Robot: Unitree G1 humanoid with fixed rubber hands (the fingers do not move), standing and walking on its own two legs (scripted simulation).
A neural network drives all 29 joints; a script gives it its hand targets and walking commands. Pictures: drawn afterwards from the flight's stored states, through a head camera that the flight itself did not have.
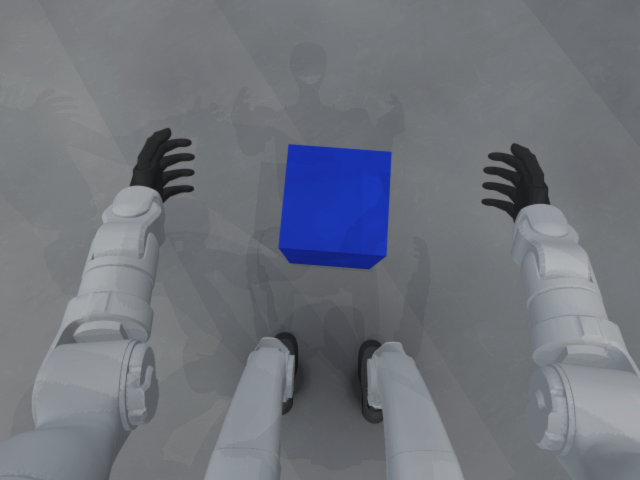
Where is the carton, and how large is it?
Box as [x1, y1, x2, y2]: [278, 144, 391, 268]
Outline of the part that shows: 289,144 278,247 289,262 359,268 371,267 386,255 391,152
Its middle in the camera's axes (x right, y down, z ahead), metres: +0.03 -0.06 +0.95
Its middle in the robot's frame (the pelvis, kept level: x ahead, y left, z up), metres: +0.51 -0.01 -0.54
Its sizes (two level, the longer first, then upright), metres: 0.226 0.222 0.288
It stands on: the floor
